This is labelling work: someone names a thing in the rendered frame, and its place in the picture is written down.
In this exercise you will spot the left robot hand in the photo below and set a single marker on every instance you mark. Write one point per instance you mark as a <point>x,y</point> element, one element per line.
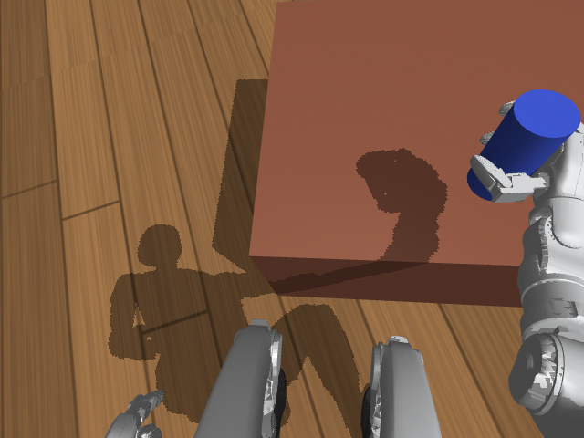
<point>128,424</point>

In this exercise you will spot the right robot arm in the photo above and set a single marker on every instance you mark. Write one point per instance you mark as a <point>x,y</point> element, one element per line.
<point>548,375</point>

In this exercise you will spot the right robot hand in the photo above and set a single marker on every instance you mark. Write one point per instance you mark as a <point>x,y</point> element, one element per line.
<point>562,174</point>

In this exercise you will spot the can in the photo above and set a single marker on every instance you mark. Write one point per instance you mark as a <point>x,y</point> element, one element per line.
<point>537,124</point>

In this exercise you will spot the left robot foot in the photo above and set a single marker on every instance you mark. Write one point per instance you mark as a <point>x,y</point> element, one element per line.
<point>280,402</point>

